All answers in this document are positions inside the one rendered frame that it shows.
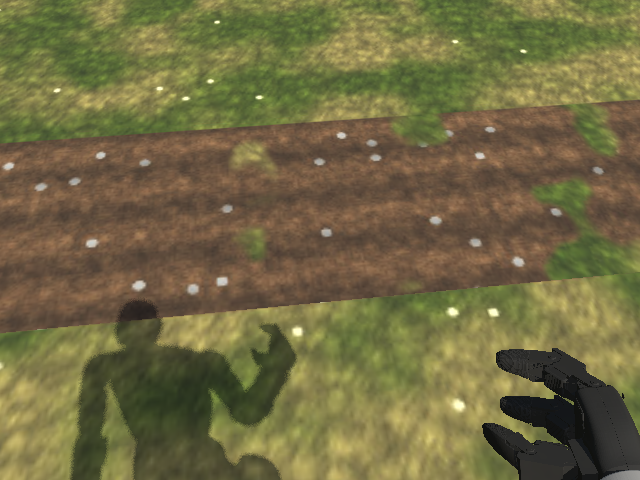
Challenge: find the robot right hand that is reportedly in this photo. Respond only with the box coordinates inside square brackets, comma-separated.
[482, 348, 640, 480]

